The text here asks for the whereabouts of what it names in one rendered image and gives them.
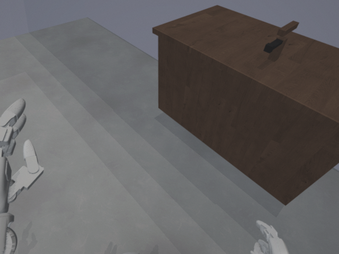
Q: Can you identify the right robot hand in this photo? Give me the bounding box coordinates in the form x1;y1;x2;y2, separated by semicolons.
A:
251;220;289;254

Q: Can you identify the robot left forearm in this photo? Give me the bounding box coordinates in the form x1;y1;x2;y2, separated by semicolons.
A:
0;213;17;254

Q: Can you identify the tap lever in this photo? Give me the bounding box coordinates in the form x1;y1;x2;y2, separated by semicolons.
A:
264;39;283;53

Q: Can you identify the left robot hand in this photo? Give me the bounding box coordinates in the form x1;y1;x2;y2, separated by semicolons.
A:
0;98;44;213

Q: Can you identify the counter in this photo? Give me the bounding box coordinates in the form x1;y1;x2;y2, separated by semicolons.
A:
153;5;339;205

